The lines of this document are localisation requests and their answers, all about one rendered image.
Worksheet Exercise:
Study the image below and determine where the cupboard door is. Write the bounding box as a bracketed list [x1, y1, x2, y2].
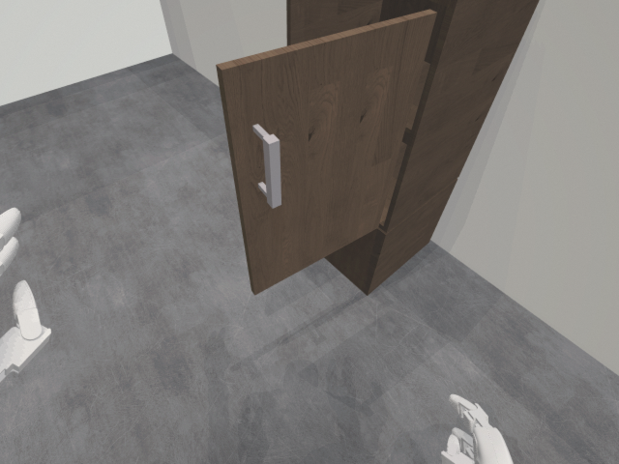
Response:
[216, 9, 437, 296]

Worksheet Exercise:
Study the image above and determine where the robot left hand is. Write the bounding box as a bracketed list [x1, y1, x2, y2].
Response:
[0, 208, 51, 383]

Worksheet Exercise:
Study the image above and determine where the robot right hand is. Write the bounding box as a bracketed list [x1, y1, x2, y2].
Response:
[441, 394, 514, 464]

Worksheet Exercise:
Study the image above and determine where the handle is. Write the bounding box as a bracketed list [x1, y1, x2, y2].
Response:
[252, 124, 281, 209]

